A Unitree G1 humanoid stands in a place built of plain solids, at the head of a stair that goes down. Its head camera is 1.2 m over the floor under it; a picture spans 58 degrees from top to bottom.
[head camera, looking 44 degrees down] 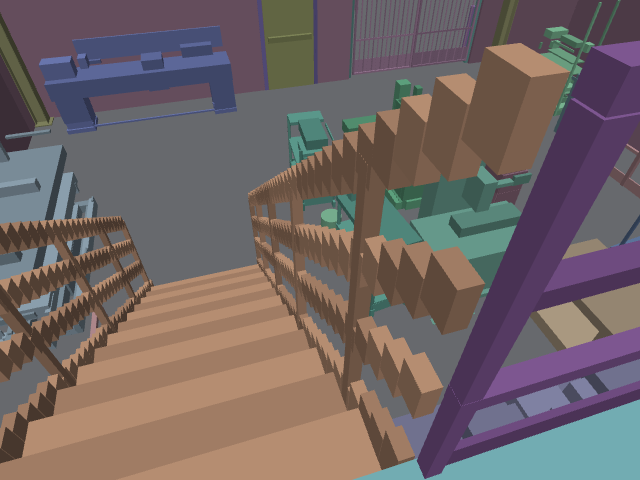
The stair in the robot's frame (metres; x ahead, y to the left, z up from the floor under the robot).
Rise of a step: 0.21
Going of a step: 0.26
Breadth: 1.36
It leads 17 degrees to the left of straight ahead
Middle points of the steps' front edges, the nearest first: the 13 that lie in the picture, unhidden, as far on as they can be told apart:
0.47 0.48 -0.21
0.72 0.55 -0.41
0.96 0.63 -0.62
1.21 0.70 -0.83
1.46 0.77 -1.03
1.70 0.85 -1.24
1.95 0.92 -1.45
2.20 0.99 -1.66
2.44 1.07 -1.86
2.69 1.14 -2.07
2.93 1.22 -2.28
3.18 1.29 -2.48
3.43 1.36 -2.69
